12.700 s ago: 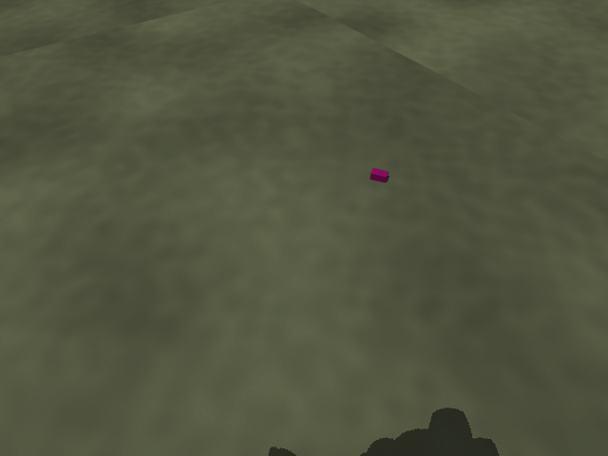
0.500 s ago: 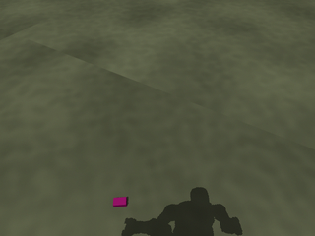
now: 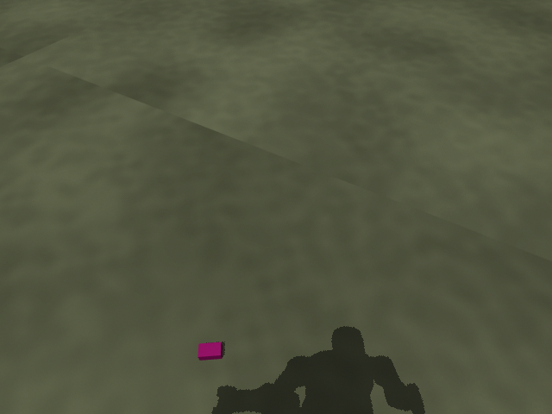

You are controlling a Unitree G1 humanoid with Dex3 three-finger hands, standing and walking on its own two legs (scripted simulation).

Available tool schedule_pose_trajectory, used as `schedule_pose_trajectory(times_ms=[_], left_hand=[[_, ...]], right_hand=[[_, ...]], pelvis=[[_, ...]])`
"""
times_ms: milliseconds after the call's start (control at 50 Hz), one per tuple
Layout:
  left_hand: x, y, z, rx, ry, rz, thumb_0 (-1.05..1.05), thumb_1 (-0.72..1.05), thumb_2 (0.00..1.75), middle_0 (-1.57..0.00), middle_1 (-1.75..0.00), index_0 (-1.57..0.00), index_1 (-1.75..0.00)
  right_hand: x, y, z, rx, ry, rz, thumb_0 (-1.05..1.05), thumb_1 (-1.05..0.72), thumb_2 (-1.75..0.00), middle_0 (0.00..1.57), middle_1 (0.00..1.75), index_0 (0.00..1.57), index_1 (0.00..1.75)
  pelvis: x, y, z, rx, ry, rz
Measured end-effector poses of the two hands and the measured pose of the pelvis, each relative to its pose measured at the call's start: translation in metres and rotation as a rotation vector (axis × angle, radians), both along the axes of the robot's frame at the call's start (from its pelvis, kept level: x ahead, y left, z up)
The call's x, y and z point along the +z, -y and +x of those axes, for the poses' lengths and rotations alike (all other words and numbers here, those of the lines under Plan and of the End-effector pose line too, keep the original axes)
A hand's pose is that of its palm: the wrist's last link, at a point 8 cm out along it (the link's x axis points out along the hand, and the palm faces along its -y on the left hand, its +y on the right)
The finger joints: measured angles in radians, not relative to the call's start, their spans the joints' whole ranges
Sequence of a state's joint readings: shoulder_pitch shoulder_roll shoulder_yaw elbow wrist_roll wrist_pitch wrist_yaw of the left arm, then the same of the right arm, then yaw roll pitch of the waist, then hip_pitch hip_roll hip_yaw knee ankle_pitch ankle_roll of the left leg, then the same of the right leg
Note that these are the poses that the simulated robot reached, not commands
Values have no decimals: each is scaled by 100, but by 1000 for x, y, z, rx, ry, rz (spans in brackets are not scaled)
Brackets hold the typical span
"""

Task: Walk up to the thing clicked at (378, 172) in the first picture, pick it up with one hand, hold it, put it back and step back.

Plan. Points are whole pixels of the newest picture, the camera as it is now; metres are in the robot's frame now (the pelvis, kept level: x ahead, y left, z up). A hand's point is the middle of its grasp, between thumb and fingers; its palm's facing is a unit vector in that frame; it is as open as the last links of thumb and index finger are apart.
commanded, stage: rise first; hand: left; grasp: from above
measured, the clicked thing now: (210, 351) +0.45 +0.25 -0.76
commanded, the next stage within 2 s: none
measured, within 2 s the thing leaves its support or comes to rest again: neither
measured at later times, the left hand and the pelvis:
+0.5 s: hand out of the picture +0.14 +0.26 -0.20, palm faces -0.08 -0.91 -0.41, open 12.6 cm; pelvis +0.00 +0.00 -0.06, yaw +0 degrees
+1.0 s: hand out of the picture +0.13 +0.26 -0.24, palm faces -0.18 -0.86 -0.47, open 13.5 cm; pelvis +0.00 +0.00 -0.11, yaw +0 degrees
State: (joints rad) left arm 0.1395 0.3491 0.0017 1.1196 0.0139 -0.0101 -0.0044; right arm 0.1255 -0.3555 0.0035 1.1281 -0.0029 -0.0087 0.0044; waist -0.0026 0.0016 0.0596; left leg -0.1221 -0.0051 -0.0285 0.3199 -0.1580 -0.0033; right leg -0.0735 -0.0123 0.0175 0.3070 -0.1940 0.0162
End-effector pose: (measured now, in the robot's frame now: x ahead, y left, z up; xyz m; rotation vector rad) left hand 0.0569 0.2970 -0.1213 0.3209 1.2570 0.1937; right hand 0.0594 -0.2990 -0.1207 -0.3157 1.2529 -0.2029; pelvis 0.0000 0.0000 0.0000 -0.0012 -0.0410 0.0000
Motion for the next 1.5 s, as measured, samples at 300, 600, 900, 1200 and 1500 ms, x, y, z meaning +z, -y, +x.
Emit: schedule_pose_trajectory(times_ms=[300, 600, 900, 1200, 1500], left_hand=[[-16, 3, 93, -69, 152, 14, 1, 26, 83, -25, -73, -25, -73], [-50, -6, 77, -105, 87, 77, 0, -35, 85, -27, -87, -25, -88], [-66, -6, 82, -173, 84, 120, 0, -41, 86, -21, -92, -21, -92], [-93, -8, 66, -249, 95, 169, 0, -42, 84, -27, -88, -26, -88], [-198, -21, 144, -629, 217, 368, 0, -38, 81, -35, -81, -33, -82]], right_hand=[[-16, -40, 22, -24, 235, 76, 0, -89, -89, 20, 30, 20, 30], [-38, -45, 76, 44, 384, 43, 1, -90, -89, 20, 30, 20, 30], [-56, -51, 99, 81, 452, 43, 1, -89, -89, 20, 30, 20, 30], [-90, -52, 88, 104, 451, 56, 1, -94, -90, 20, 30, 20, 30], [-201, -35, 78, 169, 401, 39, 1, -96, -91, 20, 30, 21, 30]], pelvis=[[-31, 1, -12, -9, -177, -8], [-73, -2, 0, -3, -297, -22], [-100, -1, 2, -1, -374, -38], [-133, -1, -17, -2, -425, -45], [-230, 0, -49, -18, -577, -39]])
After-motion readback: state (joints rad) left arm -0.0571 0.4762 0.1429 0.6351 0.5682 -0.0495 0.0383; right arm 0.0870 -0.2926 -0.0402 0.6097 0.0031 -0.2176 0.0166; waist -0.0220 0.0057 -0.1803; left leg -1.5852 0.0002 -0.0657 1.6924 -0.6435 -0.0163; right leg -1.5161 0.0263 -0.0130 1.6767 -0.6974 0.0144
